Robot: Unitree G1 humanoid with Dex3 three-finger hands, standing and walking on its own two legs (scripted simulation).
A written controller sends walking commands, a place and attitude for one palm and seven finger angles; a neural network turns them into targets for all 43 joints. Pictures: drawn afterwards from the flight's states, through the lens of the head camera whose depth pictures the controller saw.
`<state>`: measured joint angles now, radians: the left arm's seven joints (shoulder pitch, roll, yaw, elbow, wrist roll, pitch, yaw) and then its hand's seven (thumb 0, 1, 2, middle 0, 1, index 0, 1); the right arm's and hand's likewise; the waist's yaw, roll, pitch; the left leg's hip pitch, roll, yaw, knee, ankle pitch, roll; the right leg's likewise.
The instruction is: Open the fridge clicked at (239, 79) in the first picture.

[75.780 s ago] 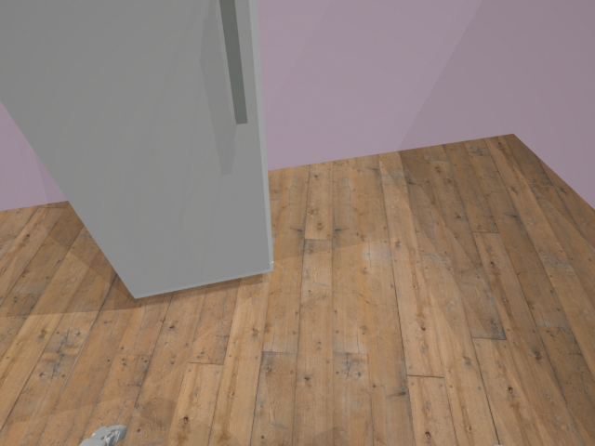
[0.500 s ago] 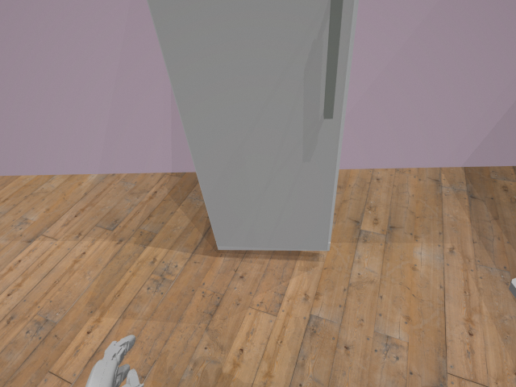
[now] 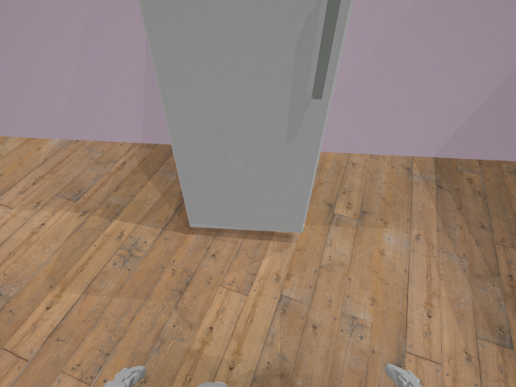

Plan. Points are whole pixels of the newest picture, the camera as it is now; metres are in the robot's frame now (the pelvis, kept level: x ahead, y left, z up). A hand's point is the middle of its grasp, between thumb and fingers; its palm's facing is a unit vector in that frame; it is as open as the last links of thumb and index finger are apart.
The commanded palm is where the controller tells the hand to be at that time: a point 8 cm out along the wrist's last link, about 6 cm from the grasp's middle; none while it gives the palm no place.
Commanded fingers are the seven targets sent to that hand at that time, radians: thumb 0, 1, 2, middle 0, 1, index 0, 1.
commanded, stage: let the arm hang, fingers relaxed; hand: right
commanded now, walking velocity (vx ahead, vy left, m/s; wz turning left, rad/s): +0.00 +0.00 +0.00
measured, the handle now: (327, 32) +0.84 -0.07 +0.20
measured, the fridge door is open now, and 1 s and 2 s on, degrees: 2 2 2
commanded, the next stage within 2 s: look to check the result in 0.88 s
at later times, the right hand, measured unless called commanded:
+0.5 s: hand out of the picture +0.04 -0.23 -0.14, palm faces +0.00 +0.97 -0.23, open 7.3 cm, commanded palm none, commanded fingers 0.00 -0.90 -0.90 0.20 0.30 0.20 0.30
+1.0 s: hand out of the picture +0.04 -0.19 -0.14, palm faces -0.01 +0.99 -0.17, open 7.3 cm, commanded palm none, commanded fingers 0.00 -0.90 -0.90 0.20 0.30 0.20 0.30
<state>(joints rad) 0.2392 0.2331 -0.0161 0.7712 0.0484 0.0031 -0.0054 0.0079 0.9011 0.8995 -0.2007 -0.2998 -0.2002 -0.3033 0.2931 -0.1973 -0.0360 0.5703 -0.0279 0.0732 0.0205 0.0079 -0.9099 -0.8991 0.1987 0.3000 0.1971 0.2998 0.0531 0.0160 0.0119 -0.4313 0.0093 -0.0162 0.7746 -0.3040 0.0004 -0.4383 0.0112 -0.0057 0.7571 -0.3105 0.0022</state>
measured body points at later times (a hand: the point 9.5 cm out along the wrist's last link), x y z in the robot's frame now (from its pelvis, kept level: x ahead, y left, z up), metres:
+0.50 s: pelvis +0.02 -0.03 +0.03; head +0.03 -0.03 +0.48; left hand +0.03 +0.19 -0.12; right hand +0.05 -0.28 -0.12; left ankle +0.05 +0.11 -0.71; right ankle +0.01 -0.10 -0.71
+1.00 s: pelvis +0.04 -0.03 +0.04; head +0.05 -0.02 +0.48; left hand +0.01 +0.19 -0.13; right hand +0.04 -0.24 -0.13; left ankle +0.05 +0.11 -0.71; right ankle +0.01 -0.10 -0.71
